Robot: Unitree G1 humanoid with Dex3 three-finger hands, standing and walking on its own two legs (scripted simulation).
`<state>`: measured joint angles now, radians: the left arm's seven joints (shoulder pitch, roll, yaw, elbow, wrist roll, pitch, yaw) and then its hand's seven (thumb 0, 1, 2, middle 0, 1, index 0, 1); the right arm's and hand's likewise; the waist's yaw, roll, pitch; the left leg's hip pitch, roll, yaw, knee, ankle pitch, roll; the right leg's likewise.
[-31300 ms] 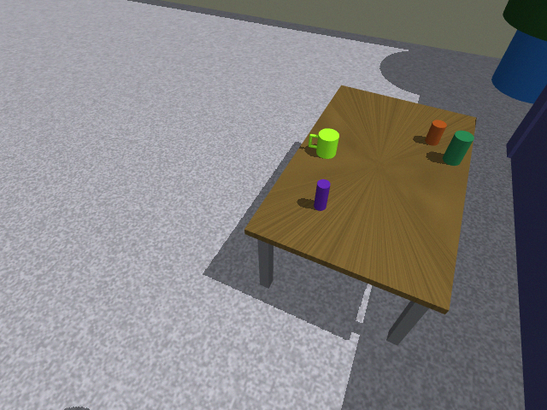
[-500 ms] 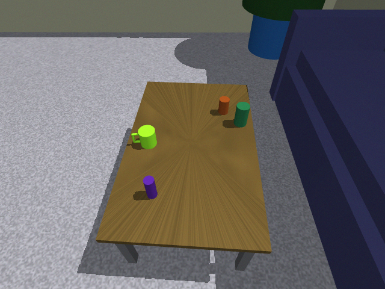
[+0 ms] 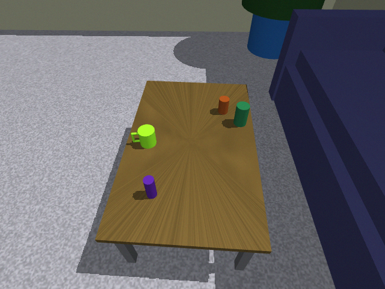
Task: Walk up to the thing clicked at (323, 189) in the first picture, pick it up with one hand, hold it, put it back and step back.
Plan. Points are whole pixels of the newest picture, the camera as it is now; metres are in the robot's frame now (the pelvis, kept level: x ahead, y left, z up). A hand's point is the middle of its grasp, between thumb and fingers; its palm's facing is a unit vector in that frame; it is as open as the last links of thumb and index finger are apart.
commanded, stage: stand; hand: left
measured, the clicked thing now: (150, 187) +0.54 +0.18 -0.33
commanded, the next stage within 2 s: step back in 0.22 s
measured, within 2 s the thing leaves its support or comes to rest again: neither
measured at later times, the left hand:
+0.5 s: hand out of the picture +0.07 +0.30 -0.17, palm faces +0.00 -0.93 -0.38, open 7.4 cm
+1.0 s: hand out of the picture -0.02 +0.29 -0.16, palm faces -0.08 -0.91 -0.40, open 7.3 cm
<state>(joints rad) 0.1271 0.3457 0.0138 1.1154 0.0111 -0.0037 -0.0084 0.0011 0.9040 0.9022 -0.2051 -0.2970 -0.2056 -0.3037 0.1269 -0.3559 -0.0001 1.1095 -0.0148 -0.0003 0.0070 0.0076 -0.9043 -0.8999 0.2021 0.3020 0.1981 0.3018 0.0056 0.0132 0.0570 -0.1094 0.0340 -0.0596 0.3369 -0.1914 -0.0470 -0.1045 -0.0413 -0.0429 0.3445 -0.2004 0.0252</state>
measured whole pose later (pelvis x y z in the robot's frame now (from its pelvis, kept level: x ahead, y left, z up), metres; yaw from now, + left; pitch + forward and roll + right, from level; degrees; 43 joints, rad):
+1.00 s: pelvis -0.12 +0.03 -0.02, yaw -4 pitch -3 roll +0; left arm 0.17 0.34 0.06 0.89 0.03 0.03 0.00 0.00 0.90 0.90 -0.21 -0.30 -0.21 -0.30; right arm 0.10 -0.38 -0.05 0.88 0.00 0.06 -0.01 0.01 -0.90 -0.90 0.20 0.30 0.20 0.30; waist 0.00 0.05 0.18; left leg -0.41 -0.04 -0.04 0.87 -0.48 0.01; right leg -0.26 0.04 0.03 0.65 -0.35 -0.03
